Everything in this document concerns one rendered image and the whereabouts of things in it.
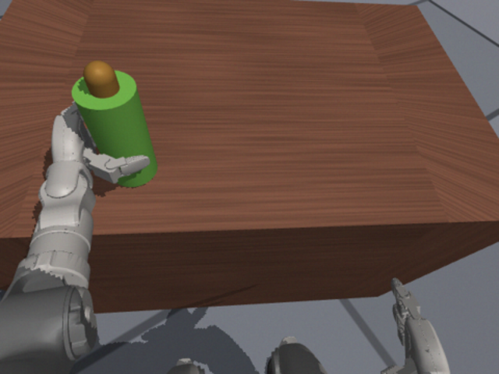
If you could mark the left robot hand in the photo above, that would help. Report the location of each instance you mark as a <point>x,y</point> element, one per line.
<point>71,141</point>

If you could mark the left robot arm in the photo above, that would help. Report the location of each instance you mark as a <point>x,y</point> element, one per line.
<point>47,317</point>

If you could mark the right robot hand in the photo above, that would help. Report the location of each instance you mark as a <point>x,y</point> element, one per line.
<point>423,351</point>

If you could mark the bottle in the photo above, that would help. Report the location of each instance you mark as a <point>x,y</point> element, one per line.
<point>109,103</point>

